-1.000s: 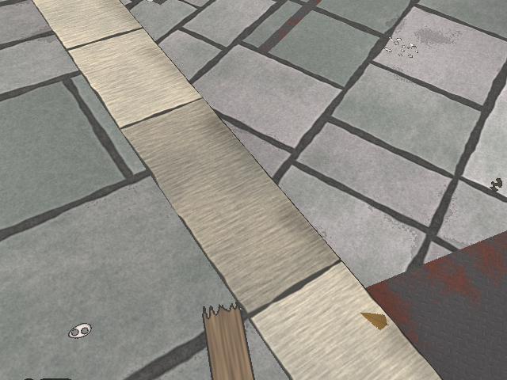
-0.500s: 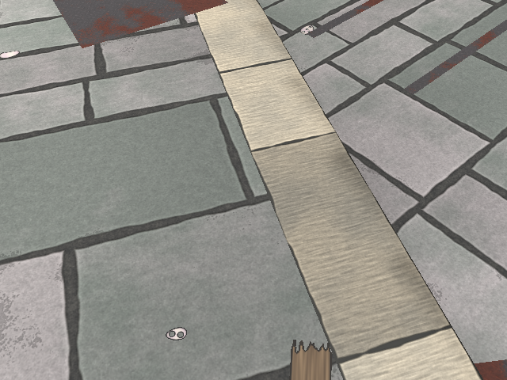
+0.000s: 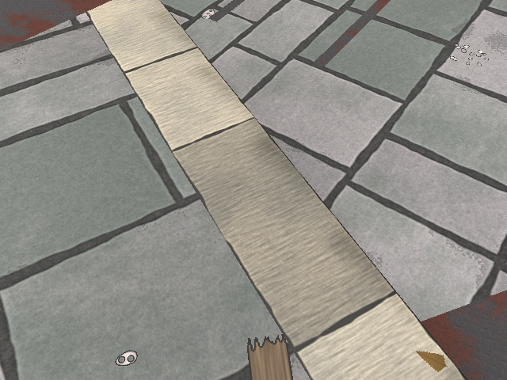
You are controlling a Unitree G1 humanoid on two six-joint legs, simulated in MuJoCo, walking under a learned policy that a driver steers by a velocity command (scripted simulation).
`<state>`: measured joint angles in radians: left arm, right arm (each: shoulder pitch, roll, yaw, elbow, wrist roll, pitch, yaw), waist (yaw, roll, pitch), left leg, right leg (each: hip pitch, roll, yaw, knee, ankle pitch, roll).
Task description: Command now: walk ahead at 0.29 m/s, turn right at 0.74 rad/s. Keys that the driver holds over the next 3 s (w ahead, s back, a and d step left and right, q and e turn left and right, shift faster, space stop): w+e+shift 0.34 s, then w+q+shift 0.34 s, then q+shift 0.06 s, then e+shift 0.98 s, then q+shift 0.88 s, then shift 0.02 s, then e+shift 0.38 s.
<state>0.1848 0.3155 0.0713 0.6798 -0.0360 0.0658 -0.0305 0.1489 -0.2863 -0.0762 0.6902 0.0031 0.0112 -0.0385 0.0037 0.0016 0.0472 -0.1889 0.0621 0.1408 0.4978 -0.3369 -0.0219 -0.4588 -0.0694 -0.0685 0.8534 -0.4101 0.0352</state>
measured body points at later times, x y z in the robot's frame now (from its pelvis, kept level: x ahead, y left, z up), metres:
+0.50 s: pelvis +0.28 -0.07 -0.02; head +0.32 -0.11 +0.43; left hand +0.35 +0.21 -0.12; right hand +0.46 -0.38 -0.08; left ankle +0.48 -0.01 -0.73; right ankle +0.00 -0.10 -0.73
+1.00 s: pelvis +0.66 -0.20 -0.01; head +0.69 -0.20 +0.44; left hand +0.87 +0.01 -0.10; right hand +0.70 -0.48 -0.13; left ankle +0.59 -0.07 -0.62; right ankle +0.72 -0.31 -0.73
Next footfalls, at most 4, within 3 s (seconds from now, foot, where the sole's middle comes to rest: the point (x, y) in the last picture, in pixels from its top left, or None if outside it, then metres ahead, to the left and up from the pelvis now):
0.08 right None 0.04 -0.11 -0.77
0.52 left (288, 350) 0.52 -0.04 -0.77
0.88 right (381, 267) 0.76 -0.31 -0.77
1.24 left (320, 220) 0.92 -0.15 -0.77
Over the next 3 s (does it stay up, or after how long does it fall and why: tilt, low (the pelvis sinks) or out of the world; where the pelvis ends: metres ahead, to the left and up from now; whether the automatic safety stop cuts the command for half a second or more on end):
stays up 1.13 -0.42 -0.14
